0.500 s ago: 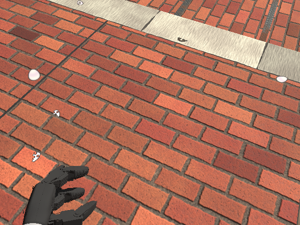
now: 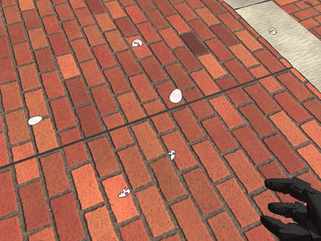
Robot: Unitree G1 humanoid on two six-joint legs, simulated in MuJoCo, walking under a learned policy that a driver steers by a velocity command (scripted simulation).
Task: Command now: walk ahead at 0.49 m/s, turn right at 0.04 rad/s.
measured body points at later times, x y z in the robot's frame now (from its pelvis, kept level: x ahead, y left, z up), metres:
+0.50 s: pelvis +0.19 -0.05 +0.00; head +0.20 -0.08 +0.45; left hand +0.42 +0.19 -0.07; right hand +0.26 -0.37 -0.11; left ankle +0.22 +0.10 -0.70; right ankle +0.21 -0.15 -0.72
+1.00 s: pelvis +0.26 -0.03 +0.02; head +0.29 -0.05 +0.46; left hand +0.60 +0.02 -0.05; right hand +0.13 -0.35 -0.07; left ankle +0.36 +0.02 -0.72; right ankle +0.19 -0.14 -0.68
